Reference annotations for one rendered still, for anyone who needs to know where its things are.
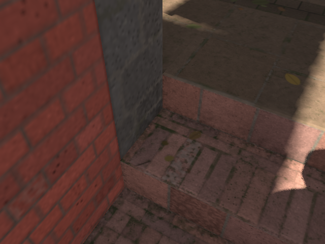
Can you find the stairs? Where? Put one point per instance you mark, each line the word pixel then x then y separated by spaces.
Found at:
pixel 213 170

